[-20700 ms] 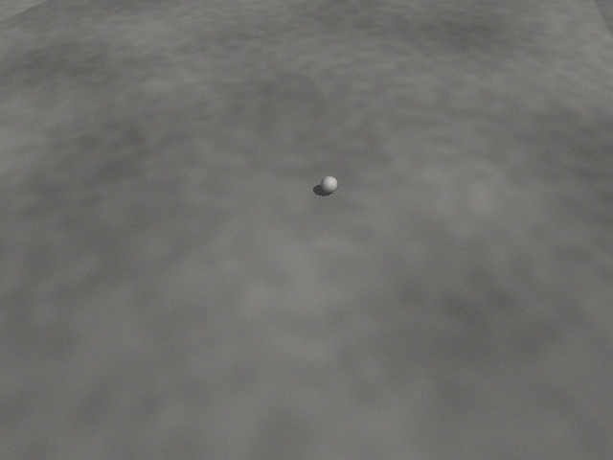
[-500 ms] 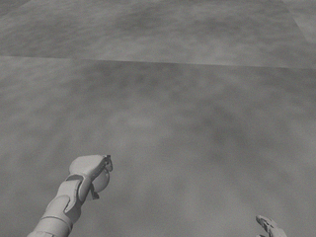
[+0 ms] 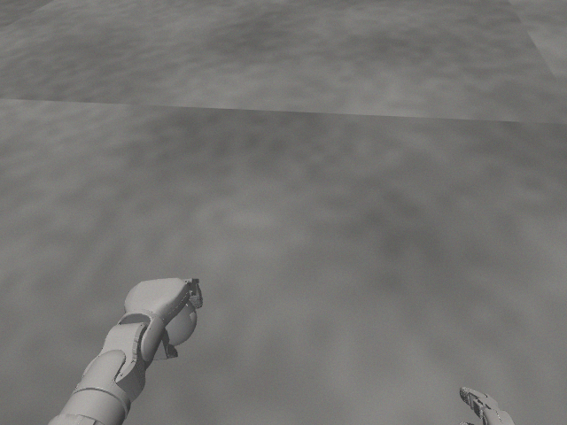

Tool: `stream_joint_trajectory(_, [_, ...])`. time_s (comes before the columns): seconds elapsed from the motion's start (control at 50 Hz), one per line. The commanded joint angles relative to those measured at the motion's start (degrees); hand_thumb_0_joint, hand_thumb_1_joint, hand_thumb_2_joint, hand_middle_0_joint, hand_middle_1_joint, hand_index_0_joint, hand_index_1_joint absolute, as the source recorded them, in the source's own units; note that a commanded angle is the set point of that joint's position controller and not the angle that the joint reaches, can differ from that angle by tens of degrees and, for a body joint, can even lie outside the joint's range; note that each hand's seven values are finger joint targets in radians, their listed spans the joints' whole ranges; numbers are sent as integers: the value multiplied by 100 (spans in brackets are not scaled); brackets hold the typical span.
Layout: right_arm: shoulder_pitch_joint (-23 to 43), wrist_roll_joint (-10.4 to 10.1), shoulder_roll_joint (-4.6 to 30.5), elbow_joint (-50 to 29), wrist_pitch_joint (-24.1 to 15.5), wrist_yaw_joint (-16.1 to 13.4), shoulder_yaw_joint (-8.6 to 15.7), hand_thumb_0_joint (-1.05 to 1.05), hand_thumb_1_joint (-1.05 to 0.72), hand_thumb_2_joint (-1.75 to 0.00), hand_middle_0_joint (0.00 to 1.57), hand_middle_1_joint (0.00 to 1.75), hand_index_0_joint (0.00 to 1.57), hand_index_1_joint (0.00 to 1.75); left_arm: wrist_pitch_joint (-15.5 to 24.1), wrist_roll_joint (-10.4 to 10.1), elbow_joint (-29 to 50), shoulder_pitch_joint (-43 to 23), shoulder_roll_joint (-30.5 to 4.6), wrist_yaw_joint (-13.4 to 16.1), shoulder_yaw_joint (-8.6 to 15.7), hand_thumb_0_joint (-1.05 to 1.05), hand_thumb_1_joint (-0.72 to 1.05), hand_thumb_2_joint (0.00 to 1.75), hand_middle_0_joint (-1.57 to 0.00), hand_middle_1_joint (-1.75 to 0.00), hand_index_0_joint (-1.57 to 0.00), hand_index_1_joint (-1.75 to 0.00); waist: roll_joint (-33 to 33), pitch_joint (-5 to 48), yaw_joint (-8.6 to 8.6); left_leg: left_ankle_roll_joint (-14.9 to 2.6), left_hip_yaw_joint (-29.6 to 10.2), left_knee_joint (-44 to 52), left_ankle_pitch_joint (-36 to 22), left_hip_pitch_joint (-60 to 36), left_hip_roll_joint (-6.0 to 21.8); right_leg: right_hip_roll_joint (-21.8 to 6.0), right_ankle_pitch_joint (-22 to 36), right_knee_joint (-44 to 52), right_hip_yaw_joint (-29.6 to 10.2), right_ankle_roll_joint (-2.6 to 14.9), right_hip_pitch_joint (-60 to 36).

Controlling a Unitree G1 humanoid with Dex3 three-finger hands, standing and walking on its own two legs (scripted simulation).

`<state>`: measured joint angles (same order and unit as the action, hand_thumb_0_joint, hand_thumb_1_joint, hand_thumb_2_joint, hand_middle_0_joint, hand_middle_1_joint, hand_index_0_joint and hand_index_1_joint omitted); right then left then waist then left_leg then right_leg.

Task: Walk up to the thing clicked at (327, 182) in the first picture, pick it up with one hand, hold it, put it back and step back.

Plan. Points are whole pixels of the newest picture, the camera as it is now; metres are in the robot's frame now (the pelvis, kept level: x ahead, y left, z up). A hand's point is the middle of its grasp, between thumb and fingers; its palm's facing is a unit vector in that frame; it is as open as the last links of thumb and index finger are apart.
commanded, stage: hold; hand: left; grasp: from above
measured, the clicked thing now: (171, 320) +0.31 +0.22 -0.05
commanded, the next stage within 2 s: crouch in 0.06 s
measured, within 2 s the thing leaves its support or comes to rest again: neither
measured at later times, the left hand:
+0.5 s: hand (176, 343) +0.29 +0.23 -0.10, palm faces -0.45 -0.02 -0.89, open 10.1 cm
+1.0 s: hand (210, 361) +0.34 +0.23 -0.34, palm faces -0.44 +0.02 -0.90, open 10.0 cm
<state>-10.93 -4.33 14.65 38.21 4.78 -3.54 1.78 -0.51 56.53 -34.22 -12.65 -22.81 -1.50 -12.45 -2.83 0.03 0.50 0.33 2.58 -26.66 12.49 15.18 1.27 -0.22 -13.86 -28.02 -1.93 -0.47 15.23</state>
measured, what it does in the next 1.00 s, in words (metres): lowers itself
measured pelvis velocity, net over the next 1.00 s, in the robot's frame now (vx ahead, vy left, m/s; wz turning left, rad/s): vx -0.06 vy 0.01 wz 0.00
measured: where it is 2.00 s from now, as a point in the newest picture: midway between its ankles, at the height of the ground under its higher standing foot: outside the picture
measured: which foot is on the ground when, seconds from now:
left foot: down 0.00-1.00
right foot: down 0.00-1.00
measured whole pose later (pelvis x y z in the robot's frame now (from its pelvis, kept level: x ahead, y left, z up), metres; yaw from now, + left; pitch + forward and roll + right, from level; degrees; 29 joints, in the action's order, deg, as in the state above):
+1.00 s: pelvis -0.06 +0.01 -0.21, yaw +0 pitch +32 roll -3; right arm -13.5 2.7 13.7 43.3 -0.5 -0.5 4.2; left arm 2.2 66.7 -69.3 -38.6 -23.4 21.6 -4.3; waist -2.9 11.6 -7.4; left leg -0.9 -0.9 -93.8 33.2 92.4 1.9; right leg 0.5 -34.2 -92.3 0.1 -1.5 89.8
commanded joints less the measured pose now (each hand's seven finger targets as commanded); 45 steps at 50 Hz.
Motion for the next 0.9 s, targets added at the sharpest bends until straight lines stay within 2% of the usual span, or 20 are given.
stream_joint_trajectory(0.0, [488, 2, 703, -798, -234, -57, 216, 0, -91, -91, 20, 30, 20, 30, -13, -6, 1099, -1888, -1160, 231, 628, 0, 44, 94, -80, -98, -83, -95, 181, 1461, 15, -149, 12, 250, -1029, -832, -205, 167, 984, 465, 78, 90, -220])
stream_joint_trajectory(0.06, [517, -10, 707, -853, -227, -49, 227, 0, -91, -90, 20, 30, 20, 30, -59, -23, 1092, -1609, -973, 185, 476, 0, 45, 95, -81, -97, -84, -95, 260, 1407, 25, -144, 10, 272, -1064, -843, -205, 176, 1002, 489, 93, 95, -250])
stream_joint_trajectory(0.12, [491, -19, 714, -858, -211, -47, 225, 0, -91, -91, 20, 30, 20, 30, -84, -9, 1051, -1605, -1082, 170, 550, 0, 46, 94, -83, -95, -86, -93, 358, 1346, 18, -167, 15, 272, -1045, -791, -209, 161, 1027, 512, 95, 84, -256])
stream_joint_trajectory(0.14, [516, -18, 704, -858, -199, -46, 211, 0, -93, -92, 20, 30, 20, 30, -71, -15, 1114, -1666, -1122, 173, 589, 0, 50, 86, -83, -100, -88, -94, 298, 1324, 45, -161, 17, 283, -1012, -789, -219, 153, 981, 526, 90, 88, -266])
stream_joint_trajectory(0.16, [513, -13, 710, -873, -194, -42, 209, 0, -89, -90, 20, 30, 20, 30, -55, 5, 1136, -1641, -1096, 179, 552, 0, 42, 84, -75, -96, -80, -91, 264, 1324, 38, -154, 16, 284, -1015, -801, -216, 150, 965, 515, 85, 99, -259])
stream_joint_trajectory(0.2, [471, 1, 702, -864, -183, -30, 215, 0, -90, -90, 20, 30, 20, 30, -45, 71, 952, -1568, -997, 240, 552, 0, 34, 87, -72, -93, -75, -90, 309, 1255, -16, -153, 11, 278, -968, -745, -215, 157, 923, 496, 95, 108, -208])
stream_joint_trajectory(0.22, [496, 1, 701, -866, -171, -29, 209, 0, -89, -90, 20, 30, 20, 30, -26, 84, 942, -1569, -1036, 309, 596, 0, 33, 86, -71, -93, -74, -89, 355, 1223, 18, -150, -7, 263, -941, -708, -219, 157, 877, 501, 104, 100, -171])
stream_joint_trajectory(0.28, [407, 31, 686, -804, -156, -4, 218, 0, -90, -90, 20, 30, 20, 30, 28, 201, 585, -1591, -871, 546, 512, 0, 31, 84, -70, -90, -74, -87, 448, 1128, -104, -166, 10, 151, -890, -598, -245, 131, 889, 439, 85, 79, 16])
stream_joint_trajectory(0.4, [99, 173, 740, -527, -135, 123, 313, 0, -89, -90, 20, 30, 20, 30, 89, 504, -442, -2092, -617, 1331, 384, 0, 38, 87, -74, -94, -78, -90, 515, 1224, -295, -124, -7, -540, -635, 105, -254, 125, 670, -149, 131, 87, 727])
stream_joint_trajectory(0.44, [-52, 204, 788, -411, -164, 169, 364, 0, -90, -90, 20, 30, 20, 30, 86, 554, -703, -2506, -632, 1529, 372, 0, 42, 92, -77, -98, -81, -95, 350, 1479, -366, -85, -24, -916, -520, 431, -230, 154, 552, -527, 133, 116, 1133])
stream_joint_trajectory(0.5, [-285, 286, 795, -293, -246, 217, 433, 0, -90, -90, 20, 30, 20, 30, 148, 716, -1249, -2793, -383, 1806, 272, 0, 48, 94, -82, -98, -85, -95, 281, 1882, -460, -45, -100, -1766, -393, 1105, -185, 181, 396, -1392, 195, 167, 2025])
stream_joint_trajectory(0.56, [-439, 351, 825, -312, -322, 265, 489, 0, -90, -90, 20, 30, 20, 30, 186, 906, -1654, -2996, -479, 2118, 445, 0, 50, 96, -83, -101, -87, -97, 53, 2403, -398, -50, -123, -2595, -370, 1895, -167, 196, 308, -2182, 217, 208, 2737])
stream_joint_trajectory(0.6, [-487, 405, 881, -264, -379, 264, 543, 0, -90, -90, 20, 30, 20, 30, 214, 969, -1764, -3497, -574, 2289, 513, 0, 55, 97, -86, -102, -90, -98, -67, 2776, -502, -49, -188, -3077, -375, 2258, -125, 250, 276, -2718, 294, 224, 3336])
stream_joint_trajectory(0.64, [-575, 422, 895, -257, -421, 250, 549, 0, -91, -90, 20, 30, 20, 30, 186, 1058, -2198, -3483, -701, 2398, 612, 0, 53, 98, -87, -100, -90, -97, 60, 2826, -506, -85, -196, -3442, -22, 3015, -182, 238, 47, -3084, 308, 219, 3610])
stream_joint_trajectory(0.66, [-613, 452, 905, -228, -445, 244, 565, 0, -90, -90, 20, 30, 20, 30, 194, 1058, -2273, -3510, -790, 2446, 711, 0, 51, 100, -86, -100, -89, -97, 37, 2976, -458, -89, -194, -3642, 130, 3266, -176, 233, -102, -3292, 310, 236, 3839])
stream_joint_trajectory(0.7, [-629, 519, 927, -197, -505, 237, 577, 0, -90, -90, 20, 30, 20, 30, 212, 1040, -2376, -3721, -937, 2514, 839, 0, 52, 99, -84, -102, -88, -98, -141, 3278, -486, -90, -218, -4016, 406, 3718, -175, 227, -337, -3695, 318, 257, 4295])
stream_joint_trajectory(0.76, [-711, 570, 977, -132, -573, 210, 634, 0, -90, -90, 20, 30, 20, 30, 181, 1001, -2418, -3899, -861, 2541, 827, 0, 55, 102, -89, -99, -91, -97, -158, 3718, -633, -122, -300, -4542, 698, 4131, -135, 230, -574, -4176, 357, 263, 4908])
stream_joint_trajectory(0.8, [-747, 587, 953, -99, -605, 197, 629, 0, -90, -90, 20, 30, 20, 30, 173, 948, -2378, -4027, -984, 2549, 906, 0, 54, 102, -88, -101, -91, -98, -144, 4030, -612, -152, -277, -4828, 792, 4537, -154, 208, -579, -4463, 366, 257, 4984])
stream_joint_trajectory(0.86, [-763, 665, 985, -21, -663, 197, 624, 0, -90, -90, 20, 30, 20, 30, 170, 951, -2630, -4155, -1037, 2526, 977, 0, 52, 103, -86, -101, -89, -99, -114, 3971, -758, -140, -423, -5173, 1114, 5010, -106, 211, -909, -4901, 433, 271, 5667])
stream_joint_trajectory(0.88, [-779, 688, 996, 0, -682, 206, 618, 0, -90, -90, 20, 30, 20, 30, 176, 931, -2676, -4159, -1056, 2525, 1012, 0, 52, 100, -86, -101, -89, -98, -184, 4049, -741, -138, -448, -5308, 1125, 5098, -103, 204, -967, -5063, 448, 286, 5898])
